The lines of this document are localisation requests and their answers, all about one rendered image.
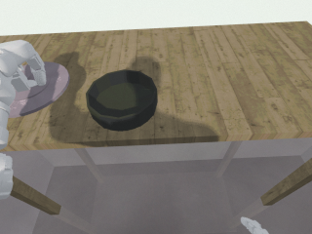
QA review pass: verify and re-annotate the left robot hand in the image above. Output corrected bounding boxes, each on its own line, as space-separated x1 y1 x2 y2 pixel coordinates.
0 40 47 93

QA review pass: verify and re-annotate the right robot hand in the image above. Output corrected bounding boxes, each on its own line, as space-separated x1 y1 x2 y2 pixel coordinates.
241 216 269 234

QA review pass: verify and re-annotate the table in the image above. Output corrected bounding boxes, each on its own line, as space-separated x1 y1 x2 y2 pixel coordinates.
0 20 312 215

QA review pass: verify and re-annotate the lid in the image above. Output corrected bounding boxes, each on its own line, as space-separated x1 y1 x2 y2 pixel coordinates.
8 61 70 118

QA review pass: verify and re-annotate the robot left forearm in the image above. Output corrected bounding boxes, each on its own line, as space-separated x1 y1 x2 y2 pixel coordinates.
0 49 18 150

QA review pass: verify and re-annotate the knob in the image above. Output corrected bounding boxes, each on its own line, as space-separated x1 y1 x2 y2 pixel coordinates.
21 70 34 80

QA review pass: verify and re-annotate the robot left upper arm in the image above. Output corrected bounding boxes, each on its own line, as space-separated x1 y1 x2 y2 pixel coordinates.
0 153 14 200

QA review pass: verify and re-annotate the pot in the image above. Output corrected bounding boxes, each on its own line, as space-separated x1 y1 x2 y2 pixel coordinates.
86 69 158 132

